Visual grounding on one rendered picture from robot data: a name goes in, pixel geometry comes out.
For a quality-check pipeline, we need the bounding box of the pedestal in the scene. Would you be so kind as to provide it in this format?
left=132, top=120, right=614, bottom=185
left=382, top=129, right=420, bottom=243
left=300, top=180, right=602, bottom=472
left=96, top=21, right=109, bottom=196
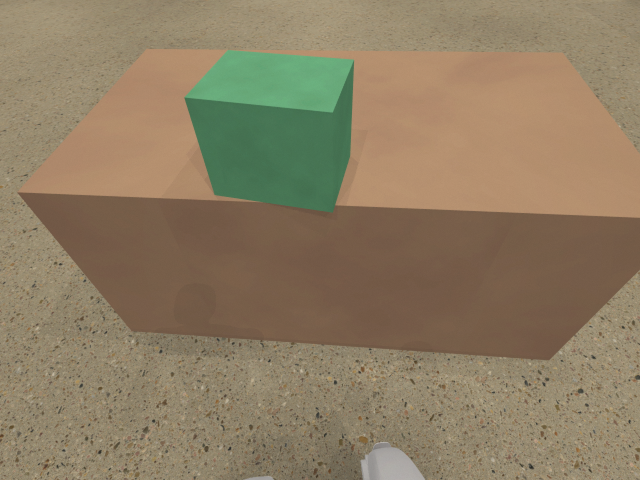
left=17, top=49, right=640, bottom=360

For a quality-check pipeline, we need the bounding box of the right robot shin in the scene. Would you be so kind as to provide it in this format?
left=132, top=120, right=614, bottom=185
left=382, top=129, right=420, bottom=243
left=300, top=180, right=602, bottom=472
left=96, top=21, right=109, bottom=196
left=372, top=442, right=391, bottom=451

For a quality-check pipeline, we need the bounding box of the right robot thigh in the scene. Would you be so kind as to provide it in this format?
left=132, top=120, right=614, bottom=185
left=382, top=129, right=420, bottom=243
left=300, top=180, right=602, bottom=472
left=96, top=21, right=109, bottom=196
left=361, top=447, right=425, bottom=480

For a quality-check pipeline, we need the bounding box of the carton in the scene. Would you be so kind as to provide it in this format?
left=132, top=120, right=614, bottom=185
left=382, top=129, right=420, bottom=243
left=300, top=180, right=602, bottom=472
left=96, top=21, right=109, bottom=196
left=184, top=50, right=354, bottom=213

